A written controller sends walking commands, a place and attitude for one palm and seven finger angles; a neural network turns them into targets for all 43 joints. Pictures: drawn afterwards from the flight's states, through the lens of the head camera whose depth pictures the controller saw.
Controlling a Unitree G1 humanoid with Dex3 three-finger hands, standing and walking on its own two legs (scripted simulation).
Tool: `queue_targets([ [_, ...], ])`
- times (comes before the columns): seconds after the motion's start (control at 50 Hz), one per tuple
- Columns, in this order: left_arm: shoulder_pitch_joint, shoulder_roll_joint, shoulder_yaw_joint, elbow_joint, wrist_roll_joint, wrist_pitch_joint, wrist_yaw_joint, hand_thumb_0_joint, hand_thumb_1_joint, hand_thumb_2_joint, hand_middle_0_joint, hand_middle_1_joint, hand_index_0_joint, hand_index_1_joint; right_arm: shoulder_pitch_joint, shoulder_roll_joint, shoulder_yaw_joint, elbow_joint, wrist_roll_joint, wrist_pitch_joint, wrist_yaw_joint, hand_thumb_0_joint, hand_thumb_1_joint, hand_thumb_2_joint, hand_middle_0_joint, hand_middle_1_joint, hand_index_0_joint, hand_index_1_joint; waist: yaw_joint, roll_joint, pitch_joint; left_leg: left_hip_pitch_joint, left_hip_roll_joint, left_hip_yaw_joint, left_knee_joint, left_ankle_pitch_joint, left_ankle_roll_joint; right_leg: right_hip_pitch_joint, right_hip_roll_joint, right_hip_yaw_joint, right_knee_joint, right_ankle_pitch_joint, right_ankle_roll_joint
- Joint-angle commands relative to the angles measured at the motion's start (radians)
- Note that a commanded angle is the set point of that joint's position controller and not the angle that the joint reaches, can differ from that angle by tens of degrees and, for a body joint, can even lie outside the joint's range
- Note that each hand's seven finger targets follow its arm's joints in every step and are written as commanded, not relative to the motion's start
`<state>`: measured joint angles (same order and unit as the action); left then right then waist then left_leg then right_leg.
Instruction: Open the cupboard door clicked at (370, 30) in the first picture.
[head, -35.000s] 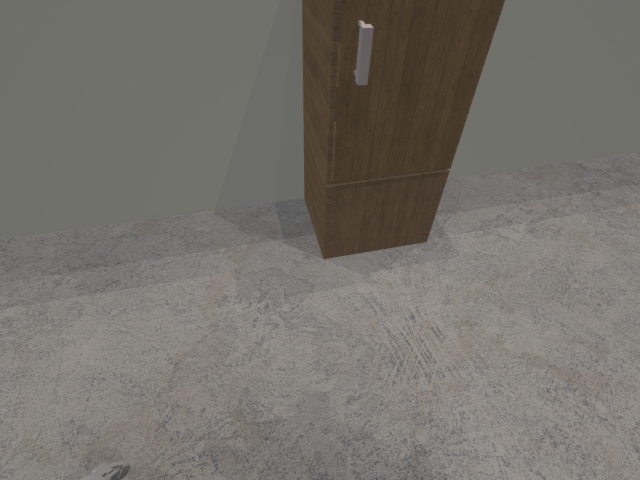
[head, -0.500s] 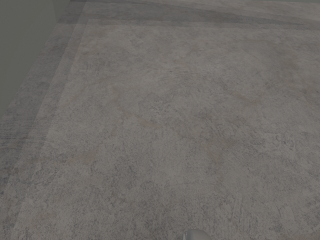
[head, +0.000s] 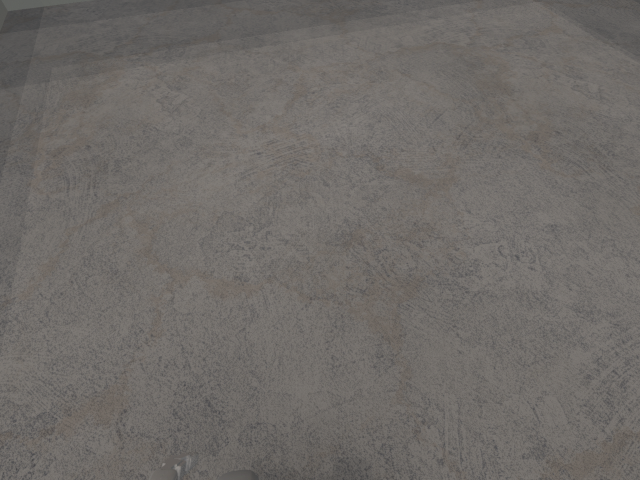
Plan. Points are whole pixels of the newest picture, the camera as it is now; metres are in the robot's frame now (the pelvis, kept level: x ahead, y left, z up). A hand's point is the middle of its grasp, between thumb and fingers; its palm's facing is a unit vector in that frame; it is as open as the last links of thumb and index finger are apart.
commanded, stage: turn to face it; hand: left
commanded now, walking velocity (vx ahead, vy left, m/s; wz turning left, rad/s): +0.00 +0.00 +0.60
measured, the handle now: out of the picture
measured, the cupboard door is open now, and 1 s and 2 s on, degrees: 40 40 40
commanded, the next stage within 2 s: none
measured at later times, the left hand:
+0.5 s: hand out of the picture +0.04 +0.25 -0.18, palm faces +0.33 -0.90 -0.27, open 7.4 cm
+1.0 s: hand out of the picture +0.03 +0.17 -0.17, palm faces +0.60 -0.77 -0.23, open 7.4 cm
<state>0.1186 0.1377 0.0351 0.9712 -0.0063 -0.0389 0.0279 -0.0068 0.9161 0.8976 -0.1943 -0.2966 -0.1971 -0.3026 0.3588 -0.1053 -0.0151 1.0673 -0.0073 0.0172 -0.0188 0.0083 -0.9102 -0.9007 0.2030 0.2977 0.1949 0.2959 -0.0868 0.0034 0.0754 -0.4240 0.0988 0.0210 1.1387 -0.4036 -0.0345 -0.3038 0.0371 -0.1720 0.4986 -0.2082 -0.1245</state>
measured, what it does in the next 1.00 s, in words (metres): steps on the spot, turning left: left foot, then right foot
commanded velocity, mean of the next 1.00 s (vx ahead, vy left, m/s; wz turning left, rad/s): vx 0.00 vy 0.00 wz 0.60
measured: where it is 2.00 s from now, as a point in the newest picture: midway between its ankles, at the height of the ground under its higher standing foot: outside the picture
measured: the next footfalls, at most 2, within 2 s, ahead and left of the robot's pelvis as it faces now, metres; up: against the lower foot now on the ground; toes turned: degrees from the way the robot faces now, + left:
left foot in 0.40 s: +0.05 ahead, +0.17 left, +0.00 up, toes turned +21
right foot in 0.68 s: +0.17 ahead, -0.11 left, +0.00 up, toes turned +19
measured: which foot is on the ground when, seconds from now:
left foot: up 0.00-0.38, down 0.40-0.68, up 0.70-1.00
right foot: down 0.00-0.38, up 0.40-0.66, down 0.68-1.00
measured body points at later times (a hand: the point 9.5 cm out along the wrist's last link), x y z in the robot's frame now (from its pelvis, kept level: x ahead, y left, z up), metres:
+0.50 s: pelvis +0.06 +0.02 -0.01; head +0.10 +0.05 +0.44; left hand +0.02 +0.29 -0.16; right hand +0.20 -0.20 -0.15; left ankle +0.01 +0.15 -0.73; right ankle +0.05 -0.09 -0.68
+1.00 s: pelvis +0.10 -0.02 +0.00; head +0.15 +0.02 +0.45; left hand +0.00 +0.21 -0.15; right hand +0.35 -0.16 -0.13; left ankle +0.02 +0.08 -0.71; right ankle +0.13 -0.12 -0.73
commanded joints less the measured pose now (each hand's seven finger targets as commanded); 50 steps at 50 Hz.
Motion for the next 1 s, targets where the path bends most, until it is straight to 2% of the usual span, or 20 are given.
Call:
queue_targets([
  [0.0,0.078,0.101,0.013,-0.021,0.012,-0.014,0.002,0.000,0.900,0.900,-0.200,-0.300,-0.200,-0.300,0.147,-0.057,-0.023,0.011,-0.001,0.027,0.000,0.000,-0.900,-0.900,0.200,0.300,0.200,0.300,0.029,-0.077,-0.096,0.020,0.005,0.004,-0.058,0.051,-0.012,0.043,-0.304,0.123,-0.261,0.397,0.016],
  [0.22,0.126,0.168,0.059,-0.038,0.033,0.010,0.006,0.000,0.900,0.900,-0.200,-0.300,-0.200,-0.300,-0.125,-0.091,-0.046,-0.115,-0.007,0.031,0.027,0.000,-0.900,-0.900,0.200,0.300,0.200,0.300,0.098,-0.116,-0.062,-0.067,0.007,0.070,-0.295,-0.042,-0.024,0.175,-0.424,0.085,-0.184,0.295,-0.043],
  [0.28,0.135,0.198,0.067,-0.033,0.035,0.014,0.004,0.000,0.900,0.900,-0.200,-0.300,-0.200,-0.300,-0.147,-0.111,-0.045,-0.142,-0.008,0.021,0.030,0.000,-0.900,-0.900,0.200,0.300,0.200,0.300,0.102,-0.102,-0.094,-0.006,-0.006,0.088,-0.437,-0.024,-0.012,0.219,-0.435,0.070,-0.091,0.359,-0.021],
  [0.32,0.123,0.213,0.072,-0.043,0.025,0.017,-0.002,0.000,0.900,0.900,-0.200,-0.300,-0.200,-0.300,-0.092,-0.143,-0.051,-0.140,-0.010,0.015,0.030,0.000,-0.900,-0.900,0.200,0.300,0.200,0.300,0.066,-0.060,-0.136,0.130,-0.025,0.094,-0.596,0.117,0.003,0.187,-0.403,0.000,0.044,0.369,0.036],
  [0.34,0.110,0.206,0.070,-0.054,0.018,0.020,-0.006,0.000,0.900,0.900,-0.200,-0.300,-0.200,-0.300,-0.030,-0.187,-0.063,-0.127,-0.014,0.009,0.028,0.000,-0.900,-0.900,0.200,0.300,0.200,0.300,0.031,0.026,-0.178,0.264,0.013,0.028,-0.696,0.302,0.036,0.104,-0.353,-0.042,0.176,0.299,0.092],
  [0.36,0.103,0.154,0.063,-0.087,0.010,0.025,-0.012,0.000,0.900,0.900,-0.200,-0.300,-0.200,-0.300,0.019,-0.292,-0.088,-0.129,-0.025,0.000,0.020,0.000,-0.900,-0.900,0.200,0.300,0.200,0.300,0.006,0.285,-0.193,0.394,0.252,-0.321,-0.758,0.657,0.170,-0.152,-0.207,-0.070,0.385,-0.154,0.175],
  [0.38,0.007,0.148,0.045,-0.139,0.018,0.033,-0.011,0.000,0.900,0.900,-0.200,-0.300,-0.200,-0.300,0.052,-0.334,-0.091,-0.122,-0.020,0.004,0.007,0.000,-0.900,-0.900,0.200,0.300,0.200,0.300,-0.019,0.279,-0.178,0.438,0.379,-0.443,-0.763,0.925,0.284,-0.297,-0.143,0.054,0.554,-0.461,0.194],
  [0.4,-0.014,0.163,0.051,-0.158,0.027,0.040,-0.010,0.000,0.900,0.900,-0.200,-0.300,-0.200,-0.300,0.037,-0.354,-0.093,-0.125,-0.024,0.005,0.003,0.000,-0.900,-0.900,0.200,0.300,0.200,0.300,-0.005,0.165,-0.180,0.384,0.375,-0.363,-0.753,0.791,0.297,-0.281,-0.151,0.138,0.627,-0.418,0.181],
  [0.48,0.043,0.158,0.059,-0.110,0.022,0.058,-0.020,0.000,0.900,0.900,-0.200,-0.300,-0.200,-0.300,-0.146,-0.295,-0.076,-0.175,-0.019,-0.008,-0.008,0.000,-0.900,-0.900,0.200,0.300,0.200,0.300,0.074,0.207,-0.105,0.277,0.179,-0.182,-0.743,0.730,0.176,-0.253,-0.127,0.153,0.579,-0.243,0.201],
  [0.56,0.073,0.150,0.051,-0.104,0.013,0.055,-0.019,0.000,0.900,0.900,-0.200,-0.300,-0.200,-0.300,-0.177,-0.333,-0.092,-0.185,-0.023,0.002,-0.003,0.000,-0.900,-0.900,0.200,0.300,0.200,0.300,0.076,0.169,-0.121,0.251,0.137,-0.193,-0.710,0.671,0.163,-0.095,-0.074,0.110,0.294,-0.260,0.203],
  [0.62,0.204,0.186,0.062,-0.075,0.017,0.038,-0.016,0.000,0.900,0.900,-0.200,-0.300,-0.200,-0.300,-0.249,-0.322,-0.100,-0.214,-0.010,0.014,0.006,0.000,-0.900,-0.900,0.200,0.300,0.200,0.300,0.140,0.102,-0.133,0.091,0.052,-0.172,-0.601,0.409,0.091,0.166,-0.076,0.091,-0.039,-0.002,0.200],
  [0.64,0.251,0.275,0.079,-0.067,0.033,0.023,-0.006,0.000,0.900,0.900,-0.200,-0.300,-0.200,-0.300,-0.238,-0.250,-0.092,-0.234,0.003,0.014,0.014,0.000,-0.900,-0.900,0.200,0.300,0.200,0.300,0.156,-0.171,-0.151,-0.080,-0.072,-0.056,-0.409,0.103,0.018,0.306,-0.297,0.309,-0.181,0.102,0.148],
  [0.66,0.255,0.362,0.090,-0.077,0.037,0.025,0.001,0.000,0.900,0.900,-0.200,-0.300,-0.200,-0.300,-0.271,-0.215,-0.084,-0.265,0.001,0.014,0.021,0.000,-0.900,-0.900,0.200,0.300,0.200,0.300,0.175,-0.406,-0.125,-0.171,-0.144,-0.005,-0.133,-0.258,-0.017,0.265,-0.529,0.551,-0.219,0.282,0.025],
  [0.68,0.238,0.348,0.082,-0.087,0.032,0.024,0.007,0.000,0.900,0.900,-0.200,-0.300,-0.200,-0.300,-0.272,-0.246,-0.090,-0.268,-0.001,0.021,0.025,0.000,-0.900,-0.900,0.200,0.300,0.200,0.300,0.166,-0.315,-0.129,-0.153,-0.090,-0.075,0.018,-0.244,-0.005,0.199,-0.552,0.502,-0.197,0.296,-0.030],
  [0.7,0.169,0.290,0.075,-0.101,0.035,0.023,0.012,0.000,0.900,0.900,-0.200,-0.300,-0.200,-0.300,-0.269,-0.235,-0.090,-0.248,0.000,0.027,0.028,0.000,-0.900,-0.900,0.200,0.300,0.200,0.300,0.129,-0.262,-0.092,-0.160,-0.060,-0.084,0.087,-0.173,-0.002,0.148,-0.493,0.417,-0.188,0.223,-0.033],
  [0.74,0.083,0.251,0.059,-0.125,0.034,0.031,0.011,0.000,0.900,0.900,-0.200,-0.300,-0.200,-0.300,-0.272,-0.219,-0.083,-0.225,-0.006,0.038,0.040,0.000,-0.900,-0.900,0.200,0.300,0.200,0.300,0.090,-0.261,-0.051,-0.148,-0.041,-0.036,0.113,-0.097,-0.024,0.096,-0.405,0.269,-0.159,0.252,0.003],
  [0.78,0.086,0.240,0.057,-0.132,0.039,0.029,0.007,0.000,0.900,0.900,-0.200,-0.300,-0.200,-0.300,-0.276,-0.190,-0.076,-0.225,-0.002,0.042,0.052,0.000,-0.900,-0.900,0.200,0.300,0.200,0.300,0.085,-0.242,-0.048,-0.102,-0.054,0.010,-0.006,-0.063,-0.032,0.101,-0.364,0.156,-0.146,0.318,0.036],
  [0.84,0.139,0.261,0.063,-0.120,0.038,0.024,0.005,0.000,0.900,0.900,-0.200,-0.300,-0.200,-0.300,-0.307,-0.171,-0.063,-0.231,-0.001,0.034,0.056,0.000,-0.900,-0.900,0.200,0.300,0.200,0.300,0.114,-0.182,-0.088,-0.066,-0.070,0.067,-0.227,-0.043,-0.036,0.213,-0.372,0.108,-0.101,0.421,0.030],
  [0.92,0.191,0.288,0.076,-0.101,0.038,0.025,0.002,0.000,0.900,0.900,-0.200,-0.300,-0.200,-0.300,-0.329,-0.173,-0.055,-0.250,0.002,0.020,0.054,0.000,-0.900,-0.900,0.200,0.300,0.200,0.300,0.141,-0.196,-0.123,-0.010,-0.084,0.108,-0.422,-0.037,-0.021,0.301,-0.409,0.090,-0.029,0.567,0.024],
  [0.98,0.147,0.276,0.080,-0.107,0.026,0.026,-0.005,0.000,0.900,0.900,-0.200,-0.300,-0.200,-0.300,-0.215,-0.223,-0.068,-0.231,-0.005,0.009,0.048,0.000,-0.900,-0.900,0.200,0.300,0.200,0.300,0.068,-0.136,-0.168,0.230,-0.080,0.093,-0.686,0.195,0.004,0.183,-0.383,0.011,0.147,0.477,0.096],
])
